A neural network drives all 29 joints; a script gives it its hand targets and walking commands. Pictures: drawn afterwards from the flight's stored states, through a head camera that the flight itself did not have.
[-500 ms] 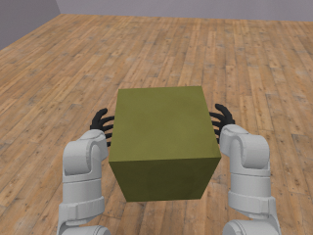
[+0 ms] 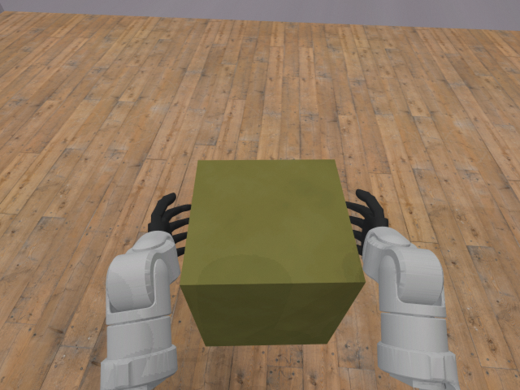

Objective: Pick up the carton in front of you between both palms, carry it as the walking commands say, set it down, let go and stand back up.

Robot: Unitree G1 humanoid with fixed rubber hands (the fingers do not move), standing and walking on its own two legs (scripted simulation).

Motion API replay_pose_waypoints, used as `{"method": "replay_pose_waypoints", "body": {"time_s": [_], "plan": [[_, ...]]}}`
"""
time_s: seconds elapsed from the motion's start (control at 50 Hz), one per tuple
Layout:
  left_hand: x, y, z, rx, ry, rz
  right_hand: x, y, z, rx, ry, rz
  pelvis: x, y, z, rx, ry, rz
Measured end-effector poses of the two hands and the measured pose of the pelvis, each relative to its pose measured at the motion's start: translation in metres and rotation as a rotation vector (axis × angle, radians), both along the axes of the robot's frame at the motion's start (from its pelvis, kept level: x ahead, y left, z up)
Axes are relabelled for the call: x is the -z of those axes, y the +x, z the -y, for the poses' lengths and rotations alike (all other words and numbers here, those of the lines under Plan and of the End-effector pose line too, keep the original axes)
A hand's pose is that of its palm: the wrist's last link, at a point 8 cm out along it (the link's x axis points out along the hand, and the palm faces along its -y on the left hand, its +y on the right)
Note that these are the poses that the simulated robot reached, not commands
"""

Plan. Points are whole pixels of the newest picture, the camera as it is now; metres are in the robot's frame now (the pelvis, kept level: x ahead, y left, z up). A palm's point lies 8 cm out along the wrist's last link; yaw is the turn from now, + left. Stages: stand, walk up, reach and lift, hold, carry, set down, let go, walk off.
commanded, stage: carry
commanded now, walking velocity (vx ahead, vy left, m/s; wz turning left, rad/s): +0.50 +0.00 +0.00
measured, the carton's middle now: (266, 258) +0.33 -0.02 +0.01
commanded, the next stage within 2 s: none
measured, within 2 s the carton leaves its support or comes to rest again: neither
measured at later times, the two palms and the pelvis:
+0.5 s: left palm (183, 118) +0.60 +0.13 +0.10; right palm (329, 107) +0.63 -0.17 +0.09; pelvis +0.33 -0.05 +0.01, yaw +3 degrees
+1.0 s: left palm (176, 54) +0.90 +0.17 +0.09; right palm (290, 50) +0.89 -0.13 +0.09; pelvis +0.66 +0.02 +0.01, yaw -1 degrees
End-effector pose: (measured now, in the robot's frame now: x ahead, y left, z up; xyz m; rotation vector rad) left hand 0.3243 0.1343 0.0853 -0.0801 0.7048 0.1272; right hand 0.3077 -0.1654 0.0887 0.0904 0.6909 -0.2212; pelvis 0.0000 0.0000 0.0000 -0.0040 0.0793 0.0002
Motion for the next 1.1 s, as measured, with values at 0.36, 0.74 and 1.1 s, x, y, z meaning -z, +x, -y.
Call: {"method": "replay_pose_waypoints", "body": {"time_s": [0.36, 0.74, 1.1], "plan": [[-0.024, 0.238, 0.011, -0.069, 0.031, 0.119, -0.022, 0.264, 0.012, -0.086, 0.009, 0.119, 0.012, 0.255, 0.034, -0.037, -0.018, 0.002], [-0.032, 0.412, -0.003, -0.071, 0.060, 0.068, -0.022, 0.439, -0.003, -0.105, 0.009, 0.069, -0.014, 0.498, 0.021, -0.037, 0.027, 0.004], [-0.017, 0.636, -0.036, -0.003, 0.022, 0.011, -0.021, 0.644, -0.036, -0.043, -0.034, 0.008, -0.021, 0.719, -0.024, 0.003, -0.013, 0.015]]}}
